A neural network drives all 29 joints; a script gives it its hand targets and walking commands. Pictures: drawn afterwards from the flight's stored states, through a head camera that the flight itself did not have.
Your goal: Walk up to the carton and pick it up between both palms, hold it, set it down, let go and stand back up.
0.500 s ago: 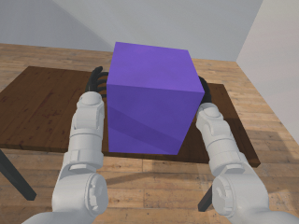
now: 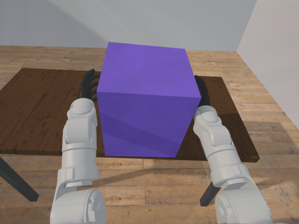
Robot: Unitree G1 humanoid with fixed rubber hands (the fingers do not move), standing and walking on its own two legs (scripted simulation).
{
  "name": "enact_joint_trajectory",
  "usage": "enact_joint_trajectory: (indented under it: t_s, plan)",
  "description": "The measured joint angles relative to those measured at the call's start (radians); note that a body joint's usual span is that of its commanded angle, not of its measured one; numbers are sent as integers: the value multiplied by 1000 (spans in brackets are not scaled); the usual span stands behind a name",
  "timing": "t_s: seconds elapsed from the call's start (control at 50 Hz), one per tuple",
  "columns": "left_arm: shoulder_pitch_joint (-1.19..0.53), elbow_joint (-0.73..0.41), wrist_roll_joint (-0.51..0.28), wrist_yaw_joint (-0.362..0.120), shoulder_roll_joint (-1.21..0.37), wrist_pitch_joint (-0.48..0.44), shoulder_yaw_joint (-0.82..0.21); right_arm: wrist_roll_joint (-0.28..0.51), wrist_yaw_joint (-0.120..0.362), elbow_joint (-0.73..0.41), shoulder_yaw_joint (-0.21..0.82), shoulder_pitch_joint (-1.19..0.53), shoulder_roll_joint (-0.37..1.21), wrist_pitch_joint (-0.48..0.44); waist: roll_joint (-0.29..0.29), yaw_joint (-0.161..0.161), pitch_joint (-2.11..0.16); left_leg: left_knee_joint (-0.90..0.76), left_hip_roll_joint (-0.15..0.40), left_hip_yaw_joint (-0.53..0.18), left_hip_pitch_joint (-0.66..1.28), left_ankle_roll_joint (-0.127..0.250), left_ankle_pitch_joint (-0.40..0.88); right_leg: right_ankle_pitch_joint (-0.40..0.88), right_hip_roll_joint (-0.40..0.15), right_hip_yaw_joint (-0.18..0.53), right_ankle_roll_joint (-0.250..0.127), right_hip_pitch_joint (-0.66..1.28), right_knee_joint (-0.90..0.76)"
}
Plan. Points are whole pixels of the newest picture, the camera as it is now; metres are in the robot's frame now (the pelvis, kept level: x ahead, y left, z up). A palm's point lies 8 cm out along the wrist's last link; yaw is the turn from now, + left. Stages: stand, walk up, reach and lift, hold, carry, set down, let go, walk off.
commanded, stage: reach and lift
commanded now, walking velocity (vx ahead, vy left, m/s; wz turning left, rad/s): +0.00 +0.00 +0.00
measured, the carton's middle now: (144, 103) +0.40 -0.01 +0.13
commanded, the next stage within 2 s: hold in 0.60 s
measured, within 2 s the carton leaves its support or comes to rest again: neither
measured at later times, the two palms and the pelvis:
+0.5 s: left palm (78, 97) +0.37 +0.15 +0.18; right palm (196, 103) +0.35 -0.15 +0.16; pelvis -0.01 +0.01 +0.00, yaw +0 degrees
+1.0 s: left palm (66, 99) +0.35 +0.17 +0.20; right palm (193, 100) +0.35 -0.13 +0.18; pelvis -0.02 +0.01 +0.00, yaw +0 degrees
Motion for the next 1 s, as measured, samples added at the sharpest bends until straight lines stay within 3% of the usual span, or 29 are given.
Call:
enact_joint_trajectory:
  t_s: [0.24, 0.48, 0.66, 0.78, 0.9, 1.0]
  plan:
    - [-50, 37, 44, -48, 19, 20, 35, -46, -4, 45, -57, -31, 55, 0, -25, 8, 6, -6, -12, -13, 27, 6, 8, 2, -10, -9, 6, 33, -4]
    - [-52, 4, 41, -5, 2, 33, -13, -15, 31, 39, -62, -27, 17, -29, -23, 7, 19, 28, -15, -1, 6, 19, -8, 8, -12, 4, 18, 21, -2]
    - [4, -112, 48, 8, -20, 94, -19, 46, 24, -3, 5, -16, -16, 2, -22, 16, 21, 31, -5, 8, 31, 13, -16, 4, -2, 15, 13, 42, 1]
    - [-21, -82, 59, -20, -7, 112, 20, 11, 18, 19, -31, -45, 23, 38, -26, 22, 20, 10, -7, 3, 43, 8, 2, 6, -4, 12, 6, 45, 4]
    - [-25, -110, 38, -30, 10, 123, 18, 39, -13, -31, -7, -43, 20, 52, -14, 30, 23, 20, -5, 0, 27, 7, 5, 14, -1, 9, 5, 35, 4]
    - [-62, -68, 56, -49, 13, 132, 42, 6, -5, 5, -44, -70, 41, 64, -20, 36, 13, 5, -10, 2, 27, 8, 18, 15, -7, 12, 6, 25, 10]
